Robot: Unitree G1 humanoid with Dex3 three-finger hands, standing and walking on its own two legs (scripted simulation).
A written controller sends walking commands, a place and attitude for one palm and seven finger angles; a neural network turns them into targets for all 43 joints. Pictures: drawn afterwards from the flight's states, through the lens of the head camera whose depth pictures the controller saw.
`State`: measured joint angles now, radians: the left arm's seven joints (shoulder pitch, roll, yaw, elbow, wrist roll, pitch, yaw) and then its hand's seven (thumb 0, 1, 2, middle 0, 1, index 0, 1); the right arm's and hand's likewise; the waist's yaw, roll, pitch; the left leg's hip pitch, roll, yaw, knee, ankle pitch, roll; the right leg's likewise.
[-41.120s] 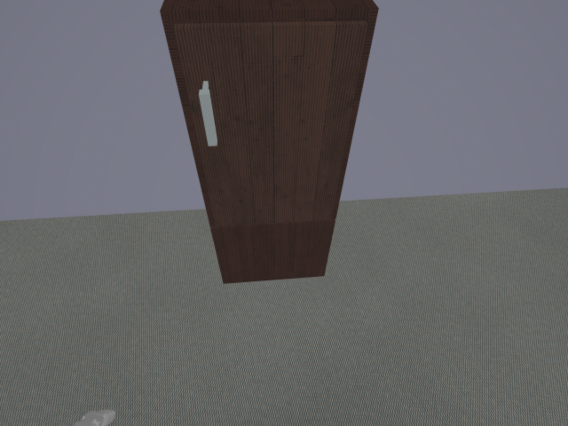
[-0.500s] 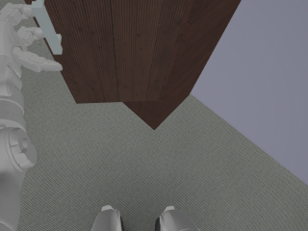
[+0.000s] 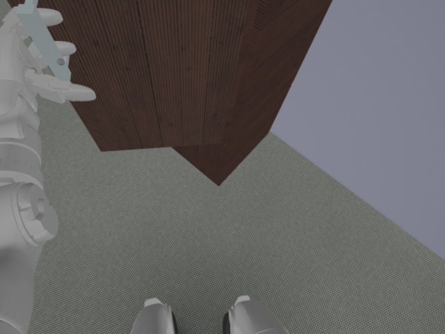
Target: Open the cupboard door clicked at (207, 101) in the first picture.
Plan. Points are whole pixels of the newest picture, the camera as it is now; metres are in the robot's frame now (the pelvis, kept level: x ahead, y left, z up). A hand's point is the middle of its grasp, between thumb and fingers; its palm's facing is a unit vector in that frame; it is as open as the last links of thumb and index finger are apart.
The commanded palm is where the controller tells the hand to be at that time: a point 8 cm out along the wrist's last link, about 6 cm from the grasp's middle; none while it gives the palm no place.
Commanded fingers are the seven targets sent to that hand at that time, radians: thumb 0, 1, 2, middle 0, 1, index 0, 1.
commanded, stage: slide the fingers in behind the handle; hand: left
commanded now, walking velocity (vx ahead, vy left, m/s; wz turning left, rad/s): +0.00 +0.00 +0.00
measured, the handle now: (49, 38) +0.60 +0.21 +0.11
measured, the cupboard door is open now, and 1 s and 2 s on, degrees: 48 48 67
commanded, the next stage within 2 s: close the thumb around the handle in 0.24 s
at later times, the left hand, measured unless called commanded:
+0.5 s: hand (58, 64) +0.55 +0.20 +0.10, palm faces +0.01 -1.00 +0.01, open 13.3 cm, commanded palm +0.53 +0.24 +0.10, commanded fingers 0.00 0.00 0.52 -0.34 -1.25 -0.34 -1.25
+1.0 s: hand (61, 64) +0.55 +0.19 +0.10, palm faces -0.01 -1.00 +0.01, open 5.6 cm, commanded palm +0.53 +0.24 +0.10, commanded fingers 0.00 0.90 0.90 -0.40 -1.35 -0.40 -1.35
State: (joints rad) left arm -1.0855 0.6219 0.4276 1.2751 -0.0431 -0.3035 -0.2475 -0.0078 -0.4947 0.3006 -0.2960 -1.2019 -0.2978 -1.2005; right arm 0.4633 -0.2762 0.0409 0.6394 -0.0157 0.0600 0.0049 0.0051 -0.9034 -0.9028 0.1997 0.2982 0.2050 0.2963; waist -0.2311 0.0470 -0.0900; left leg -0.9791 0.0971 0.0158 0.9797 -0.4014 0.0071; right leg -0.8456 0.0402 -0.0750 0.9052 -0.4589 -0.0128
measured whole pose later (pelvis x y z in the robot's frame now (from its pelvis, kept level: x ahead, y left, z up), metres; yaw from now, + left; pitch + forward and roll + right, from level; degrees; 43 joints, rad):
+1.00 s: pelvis +0.00 +0.01 +0.00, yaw +0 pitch +23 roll -4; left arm -1.08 0.59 0.41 1.28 -0.05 -0.31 -0.25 0.01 0.72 0.83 -0.38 -1.34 -0.39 -1.34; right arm 0.45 -0.27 0.04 0.64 -0.02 0.06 0.01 0.00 -0.90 -0.90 0.20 0.30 0.21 0.30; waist -0.23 0.05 -0.10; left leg -0.97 0.08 0.02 0.98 -0.41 0.02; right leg -0.83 0.03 -0.07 0.90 -0.46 0.00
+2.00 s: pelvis +0.00 -0.01 +0.01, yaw +3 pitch +15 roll -1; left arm -0.68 0.08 0.24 0.85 0.04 -0.30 0.47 0.01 0.76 0.84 -0.36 -1.34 -0.34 -1.33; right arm 0.24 -0.20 -0.01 0.65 -0.07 0.01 0.03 0.01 -0.91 -0.90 0.20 0.30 0.20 0.30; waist -0.08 0.04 -0.15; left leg -0.79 0.05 0.01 0.92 -0.39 -0.01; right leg -0.67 0.00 -0.08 0.91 -0.49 -0.03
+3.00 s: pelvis +0.03 -0.03 +0.03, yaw +4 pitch +7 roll +0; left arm 0.02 -0.09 -0.28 0.09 0.06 -0.07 0.56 0.03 0.70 0.76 -0.34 -1.33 -0.36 -1.34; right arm 0.13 -0.17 0.02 0.52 -0.05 0.08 0.04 0.01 -0.90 -0.90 0.20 0.30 0.20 0.30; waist 0.00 0.03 -0.12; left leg -0.54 0.04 0.00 0.81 -0.40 -0.03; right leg -0.42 0.00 -0.09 0.81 -0.51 -0.04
